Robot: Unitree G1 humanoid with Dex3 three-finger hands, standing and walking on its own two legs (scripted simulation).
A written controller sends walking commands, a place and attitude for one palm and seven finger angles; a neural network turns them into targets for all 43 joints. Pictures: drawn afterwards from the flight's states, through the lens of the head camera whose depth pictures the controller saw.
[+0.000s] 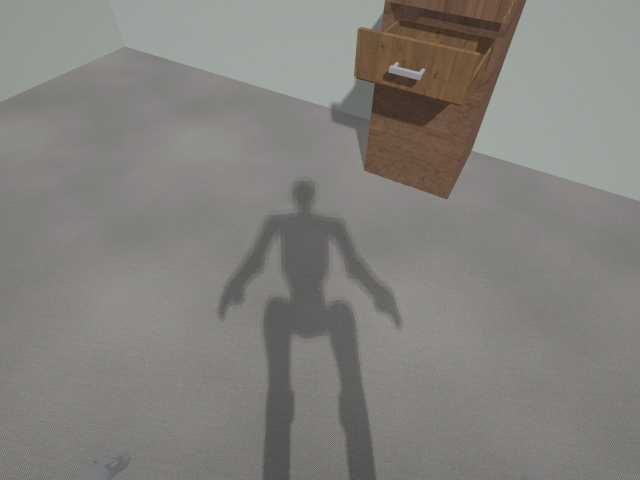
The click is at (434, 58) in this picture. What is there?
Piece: drawer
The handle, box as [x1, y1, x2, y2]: [388, 62, 424, 79]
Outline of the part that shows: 388,71 419,79 424,72 424,69 422,68 419,72 398,67 398,63 396,62 389,67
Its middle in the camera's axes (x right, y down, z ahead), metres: +0.27 -0.53 +1.22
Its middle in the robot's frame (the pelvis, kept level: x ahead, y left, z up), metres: +1.28 -0.21 -0.07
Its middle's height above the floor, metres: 0.69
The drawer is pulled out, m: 0.28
